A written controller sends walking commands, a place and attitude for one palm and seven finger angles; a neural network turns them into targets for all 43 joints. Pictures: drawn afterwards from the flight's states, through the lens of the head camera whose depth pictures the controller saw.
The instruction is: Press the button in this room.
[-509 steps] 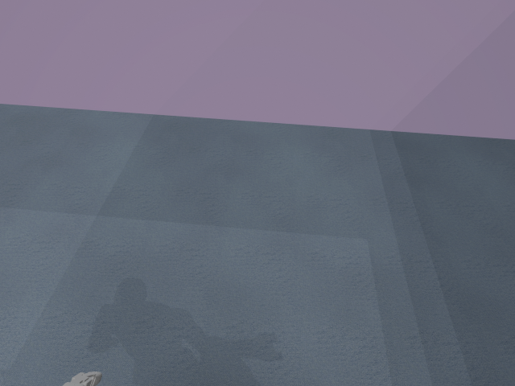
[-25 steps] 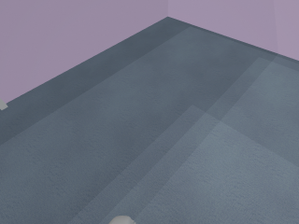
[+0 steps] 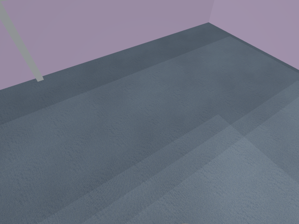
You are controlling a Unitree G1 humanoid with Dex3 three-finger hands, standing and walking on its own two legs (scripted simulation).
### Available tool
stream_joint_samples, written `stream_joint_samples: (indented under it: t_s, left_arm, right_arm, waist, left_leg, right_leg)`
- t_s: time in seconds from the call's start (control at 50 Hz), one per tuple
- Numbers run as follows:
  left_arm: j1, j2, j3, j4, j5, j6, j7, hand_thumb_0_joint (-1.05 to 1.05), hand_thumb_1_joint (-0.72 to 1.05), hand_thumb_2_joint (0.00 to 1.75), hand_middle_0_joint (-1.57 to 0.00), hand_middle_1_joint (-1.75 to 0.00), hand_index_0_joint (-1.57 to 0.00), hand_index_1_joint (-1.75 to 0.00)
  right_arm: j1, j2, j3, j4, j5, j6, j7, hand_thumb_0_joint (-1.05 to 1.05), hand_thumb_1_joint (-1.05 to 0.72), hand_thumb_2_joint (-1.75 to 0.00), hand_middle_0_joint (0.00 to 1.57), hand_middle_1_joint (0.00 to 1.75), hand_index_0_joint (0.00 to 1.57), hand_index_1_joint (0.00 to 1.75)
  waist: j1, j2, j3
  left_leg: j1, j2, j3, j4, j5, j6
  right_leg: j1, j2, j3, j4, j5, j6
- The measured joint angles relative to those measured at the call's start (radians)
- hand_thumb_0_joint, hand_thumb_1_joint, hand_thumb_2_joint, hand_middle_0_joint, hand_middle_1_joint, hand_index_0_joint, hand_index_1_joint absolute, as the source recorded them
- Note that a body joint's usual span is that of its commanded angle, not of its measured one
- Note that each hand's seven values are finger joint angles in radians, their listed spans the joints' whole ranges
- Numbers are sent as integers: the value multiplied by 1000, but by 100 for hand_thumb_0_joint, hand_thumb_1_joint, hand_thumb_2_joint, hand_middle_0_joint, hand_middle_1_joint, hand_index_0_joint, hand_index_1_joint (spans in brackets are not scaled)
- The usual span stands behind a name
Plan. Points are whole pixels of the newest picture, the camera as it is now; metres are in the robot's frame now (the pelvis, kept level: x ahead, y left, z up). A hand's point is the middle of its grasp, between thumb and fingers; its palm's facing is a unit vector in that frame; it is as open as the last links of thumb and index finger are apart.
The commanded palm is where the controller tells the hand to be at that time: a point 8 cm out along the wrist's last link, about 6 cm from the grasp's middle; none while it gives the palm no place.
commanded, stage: turn or walk to find it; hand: left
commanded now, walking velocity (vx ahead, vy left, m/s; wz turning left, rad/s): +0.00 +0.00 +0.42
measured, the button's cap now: out of the picture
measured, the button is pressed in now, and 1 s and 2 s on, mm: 0 0 0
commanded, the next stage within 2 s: stand and wait in 0.24 s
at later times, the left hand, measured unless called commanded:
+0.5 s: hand out of the picture -0.05 +0.16 -0.17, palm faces +0.24 -0.94 -0.24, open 7.4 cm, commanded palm none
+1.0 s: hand out of the picture -0.10 +0.16 -0.18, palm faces +0.34 -0.92 -0.20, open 7.4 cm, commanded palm none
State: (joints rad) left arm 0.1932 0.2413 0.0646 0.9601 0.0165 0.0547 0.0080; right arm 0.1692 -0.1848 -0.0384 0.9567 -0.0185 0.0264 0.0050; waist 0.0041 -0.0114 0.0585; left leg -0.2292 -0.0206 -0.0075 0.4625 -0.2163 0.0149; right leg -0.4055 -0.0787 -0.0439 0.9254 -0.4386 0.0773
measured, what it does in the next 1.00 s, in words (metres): steps on the spot, turning left: right foot, then left foot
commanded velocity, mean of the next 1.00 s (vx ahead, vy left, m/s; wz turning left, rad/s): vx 0.00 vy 0.00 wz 0.25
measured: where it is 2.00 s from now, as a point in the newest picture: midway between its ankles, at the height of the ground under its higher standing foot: outside the picture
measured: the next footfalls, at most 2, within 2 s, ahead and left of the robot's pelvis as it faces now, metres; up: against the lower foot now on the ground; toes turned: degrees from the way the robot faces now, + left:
right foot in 0.10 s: +0.04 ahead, -0.13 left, +0.00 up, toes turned -1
left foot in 0.54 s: -0.05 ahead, +0.11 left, +0.00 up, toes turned +14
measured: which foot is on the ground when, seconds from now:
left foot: down 0.00-0.12, up 0.14-0.52, down 0.54-0.82, up 0.84-1.00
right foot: up 0.00-0.08, down 0.10-1.00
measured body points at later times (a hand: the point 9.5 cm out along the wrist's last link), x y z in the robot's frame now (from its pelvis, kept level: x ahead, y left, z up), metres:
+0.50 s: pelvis -0.03 -0.03 +0.00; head -0.01 -0.04 +0.45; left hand -0.06 +0.21 -0.15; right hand +0.07 -0.27 -0.16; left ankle -0.09 +0.11 -0.71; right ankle +0.00 -0.13 -0.74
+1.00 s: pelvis -0.07 -0.02 +0.00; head -0.06 -0.02 +0.45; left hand -0.12 +0.21 -0.16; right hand +0.06 -0.24 -0.16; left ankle -0.13 +0.09 -0.70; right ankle -0.03 -0.13 -0.74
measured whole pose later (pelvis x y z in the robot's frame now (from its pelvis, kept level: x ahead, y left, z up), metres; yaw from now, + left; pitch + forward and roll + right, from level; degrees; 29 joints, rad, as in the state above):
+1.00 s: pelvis -0.07 -0.02 +0.00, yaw +17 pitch -2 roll +0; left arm 0.24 0.16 0.04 1.04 0.04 0.01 0.02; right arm 0.18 -0.20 -0.06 1.05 0.00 0.06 0.00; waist 0.02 0.00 0.06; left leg -0.35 0.01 0.03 0.90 -0.48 -0.02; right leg -0.22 -0.10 -0.18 0.54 -0.27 0.00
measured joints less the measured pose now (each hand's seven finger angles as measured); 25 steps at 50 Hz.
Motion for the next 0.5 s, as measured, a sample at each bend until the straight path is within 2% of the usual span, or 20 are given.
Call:
stream_joint_samples:
  t_s: [0.06,0.1,0.12,0.14,0.18,0.24,0.3,0.38,0.46,0.5]
  left_arm:
    - [-17,-16,-7,-16,-4,-10,1,1,91,89,-20,-30,-20,-30]
    - [-19,-25,-13,-32,-4,-25,0,1,91,89,-20,-30,-20,-30]
    - [-22,-37,-15,-35,0,-35,2,1,91,89,-20,-30,-20,-30]
    - [-23,-48,-20,-39,5,-42,3,1,91,89,-20,-30,-20,-30]
    - [-14,-64,-26,-48,6,-49,4,1,91,89,-20,-30,-20,-30]
    - [6,-81,-30,-46,7,-48,7,1,90,89,-20,-30,-20,-30]
    - [20,-88,-32,-31,9,-46,10,1,90,89,-20,-30,-20,-30]
    - [38,-87,-31,-9,14,-52,12,1,90,89,-20,-30,-20,-30]
    - [57,-73,-30,23,18,-59,9,1,91,89,-20,-30,-20,-30]
    - [68,-64,-28,47,17,-57,10,1,91,89,-20,-30,-20,-30]
  right_arm:
    - [8,-8,-8,-1,-3,7,2,0,-91,-90,20,30,21,30]
    - [20,-15,-15,-1,0,14,3,1,-91,-90,20,30,21,30]
    - [24,-24,-21,0,4,17,5,1,-91,-90,20,30,21,30]
    - [27,-33,-28,3,6,23,5,1,-91,-90,20,30,21,30]
    - [37,-44,-38,11,3,39,6,1,-91,-90,20,30,20,30]
    - [44,-60,-50,24,-1,52,14,1,-91,-90,20,30,20,30]
    - [54,-66,-53,31,-2,52,17,1,-91,-90,20,30,20,30]
    - [61,-61,-46,53,0,52,12,1,-91,-90,20,30,20,30]
    - [42,-48,-29,76,7,43,2,1,-91,-90,20,30,20,30]
    - [28,-37,-18,80,10,31,-3,1,-92,-90,20,30,20,30]
  waist:
    - [-15,21,-2]
    - [-19,30,-8]
    - [-19,50,-6]
    - [-22,66,-2]
    - [-20,70,-1]
    - [-19,68,1]
    - [-24,59,2]
    - [-11,37,2]
    - [18,17,6]
    - [27,9,6]
  left_leg:
    - [-25,-5,-27,21,2,-14]
    - [-55,-12,-44,60,-8,-29]
    - [-75,-6,-59,94,-21,-32]
    - [-101,-6,-71,160,-94,-33]
    - [-170,-23,-69,360,-207,-34]
    - [-244,-14,-47,613,-183,-43]
    - [-257,14,-33,692,-140,-61]
    - [-195,44,-21,593,-162,-73]
    - [-91,56,6,369,-218,-70]
    - [-33,54,24,237,-191,-64]
  right_leg:
    - [63,19,-1,-149,8,-7]
    - [129,28,-11,-307,94,-11]
    - [141,39,-26,-339,128,-49]
    - [142,44,-43,-333,134,-79]
    - [149,31,-68,-331,129,-110]
    - [175,18,-94,-376,148,-117]
    - [189,7,-120,-411,168,-118]
    - [189,-6,-141,-432,181,-119]
    - [176,-13,-149,-430,189,-115]
    - [165,-14,-153,-417,188,-107]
